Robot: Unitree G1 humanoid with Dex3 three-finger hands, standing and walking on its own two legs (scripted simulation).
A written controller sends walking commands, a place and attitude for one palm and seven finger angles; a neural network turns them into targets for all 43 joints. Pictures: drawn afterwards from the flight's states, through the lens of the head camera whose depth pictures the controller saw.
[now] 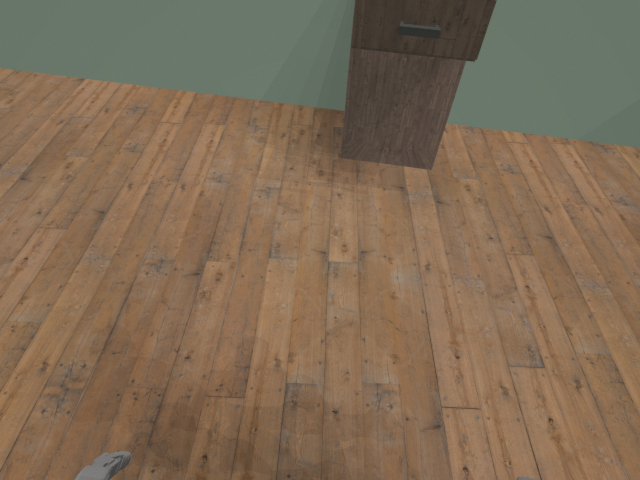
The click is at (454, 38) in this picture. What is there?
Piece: drawer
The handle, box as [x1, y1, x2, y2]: [398, 21, 440, 38]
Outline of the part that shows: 400,22 398,34 438,38 440,28 437,25 431,27 404,24 403,21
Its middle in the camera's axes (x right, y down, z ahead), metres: +0.31 -0.68 +1.24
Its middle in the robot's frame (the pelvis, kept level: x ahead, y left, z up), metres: +1.40 -0.25 +0.01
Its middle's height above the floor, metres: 0.78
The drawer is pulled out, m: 0.28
